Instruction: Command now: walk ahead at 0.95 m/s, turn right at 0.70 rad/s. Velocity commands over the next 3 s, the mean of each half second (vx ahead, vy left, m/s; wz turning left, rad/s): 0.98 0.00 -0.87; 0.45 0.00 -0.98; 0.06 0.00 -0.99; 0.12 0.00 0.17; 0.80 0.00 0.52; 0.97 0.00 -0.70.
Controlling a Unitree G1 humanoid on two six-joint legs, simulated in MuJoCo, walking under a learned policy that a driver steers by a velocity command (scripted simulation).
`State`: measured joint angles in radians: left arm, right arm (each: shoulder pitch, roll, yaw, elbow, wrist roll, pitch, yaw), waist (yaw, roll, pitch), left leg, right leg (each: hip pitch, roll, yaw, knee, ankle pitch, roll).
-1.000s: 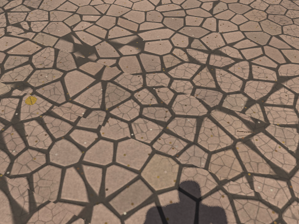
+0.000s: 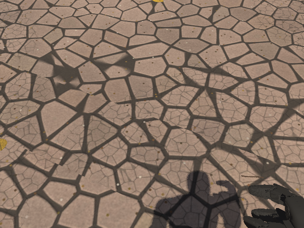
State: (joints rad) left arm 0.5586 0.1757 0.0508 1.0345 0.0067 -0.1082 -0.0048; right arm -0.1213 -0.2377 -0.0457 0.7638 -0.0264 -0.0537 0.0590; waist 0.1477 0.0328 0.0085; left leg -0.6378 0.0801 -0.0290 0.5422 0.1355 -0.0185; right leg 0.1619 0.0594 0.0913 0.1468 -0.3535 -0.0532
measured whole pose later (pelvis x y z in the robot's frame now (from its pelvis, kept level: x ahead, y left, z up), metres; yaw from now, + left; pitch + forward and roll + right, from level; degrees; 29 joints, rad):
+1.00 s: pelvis +0.77 -0.12 -0.09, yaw -56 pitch +1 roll +3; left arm 0.18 0.32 0.08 0.66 -0.03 0.03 0.01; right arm 0.05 -0.23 -0.05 0.60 -0.02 -0.07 -0.04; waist 0.04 0.01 0.08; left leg -0.48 -0.04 -0.03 0.54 -0.09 -0.03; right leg -0.49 0.12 0.13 1.36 -0.54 0.05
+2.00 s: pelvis +0.83 -0.23 -0.07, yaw -75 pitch +2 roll -1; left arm 0.28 0.29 0.09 0.64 0.00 -0.06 0.02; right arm 0.18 -0.33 -0.09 0.62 0.04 0.00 0.02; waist 0.03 0.03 -0.02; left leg -0.51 -0.03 -0.07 0.97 -0.37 0.01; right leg -0.21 0.03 -0.01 0.46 -0.29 -0.03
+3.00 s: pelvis +1.33 -0.84 -0.11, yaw -81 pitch +0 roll -1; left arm 0.51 0.29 0.06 0.93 0.01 -0.05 0.00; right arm -0.02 -0.20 0.06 0.58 -0.06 -0.07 0.01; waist 0.08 0.00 0.02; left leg -0.68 0.13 -0.15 1.05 -0.24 -0.07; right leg -0.11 0.24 0.09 0.45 -0.32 -0.19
